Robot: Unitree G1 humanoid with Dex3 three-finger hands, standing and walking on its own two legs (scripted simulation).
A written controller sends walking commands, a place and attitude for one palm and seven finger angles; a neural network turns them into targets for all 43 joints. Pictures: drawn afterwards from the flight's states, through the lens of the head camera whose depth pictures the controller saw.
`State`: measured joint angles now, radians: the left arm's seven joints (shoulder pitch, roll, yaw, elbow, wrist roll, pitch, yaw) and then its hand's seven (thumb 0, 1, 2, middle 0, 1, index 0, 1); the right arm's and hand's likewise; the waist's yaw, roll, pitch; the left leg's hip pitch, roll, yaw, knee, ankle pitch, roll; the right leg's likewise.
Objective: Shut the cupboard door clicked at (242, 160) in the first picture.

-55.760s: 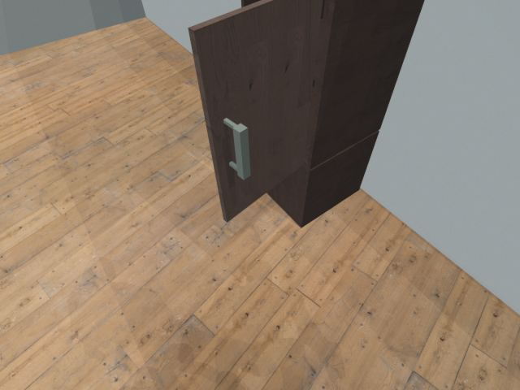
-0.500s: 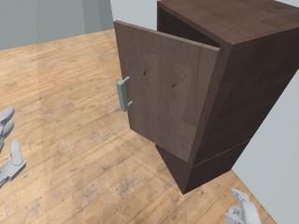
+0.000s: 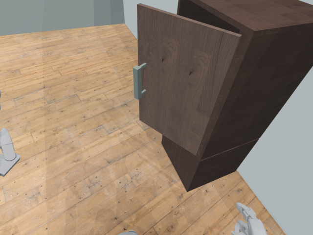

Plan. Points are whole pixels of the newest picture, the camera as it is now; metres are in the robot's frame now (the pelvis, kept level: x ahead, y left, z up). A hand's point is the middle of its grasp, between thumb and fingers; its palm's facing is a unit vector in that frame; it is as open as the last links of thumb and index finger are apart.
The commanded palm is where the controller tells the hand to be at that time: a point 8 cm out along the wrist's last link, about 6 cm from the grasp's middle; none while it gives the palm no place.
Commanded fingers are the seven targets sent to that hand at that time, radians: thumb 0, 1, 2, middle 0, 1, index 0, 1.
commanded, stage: step back with the hand held close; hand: left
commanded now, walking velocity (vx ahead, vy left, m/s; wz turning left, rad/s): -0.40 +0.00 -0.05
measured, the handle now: (140, 81) +0.72 +0.11 -0.02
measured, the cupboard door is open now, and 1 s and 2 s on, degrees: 29 29 29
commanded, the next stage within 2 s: stop stepping back and stand still in 0.50 s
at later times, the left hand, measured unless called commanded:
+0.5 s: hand out of the picture +0.09 +0.29 +0.19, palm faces +0.49 -0.79 -0.36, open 7.4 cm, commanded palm +0.04 +0.31 +0.20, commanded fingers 0.00 0.90 0.90 -0.20 -0.30 -0.20 -0.30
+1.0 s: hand out of the picture -0.01 +0.33 +0.19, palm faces +0.42 -0.86 -0.29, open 7.4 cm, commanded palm -0.09 +0.35 +0.20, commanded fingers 0.00 0.90 0.90 -0.20 -0.30 -0.20 -0.30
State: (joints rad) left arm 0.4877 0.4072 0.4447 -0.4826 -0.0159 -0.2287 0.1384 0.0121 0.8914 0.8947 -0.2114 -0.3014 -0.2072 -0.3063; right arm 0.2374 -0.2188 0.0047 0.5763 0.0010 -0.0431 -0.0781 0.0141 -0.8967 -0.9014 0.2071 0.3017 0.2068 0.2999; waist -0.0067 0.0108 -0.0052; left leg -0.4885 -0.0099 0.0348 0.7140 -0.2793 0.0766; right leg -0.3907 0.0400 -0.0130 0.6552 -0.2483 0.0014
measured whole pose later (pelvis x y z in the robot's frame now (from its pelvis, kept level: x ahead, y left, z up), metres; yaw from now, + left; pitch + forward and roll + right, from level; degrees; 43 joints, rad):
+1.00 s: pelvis -0.25 +0.07 +0.02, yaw -5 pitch -3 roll -3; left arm 0.41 0.40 0.43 -0.43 -0.04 -0.10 0.18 0.01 0.90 0.90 -0.20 -0.30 -0.20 -0.31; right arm 0.29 -0.16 0.01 0.68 0.00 -0.08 -0.06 0.02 -0.90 -0.90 0.20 0.30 0.20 0.30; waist -0.05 -0.05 -0.04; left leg -0.36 0.01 0.02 0.54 -0.18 0.03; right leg -0.38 0.07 -0.03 0.90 -0.43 -0.01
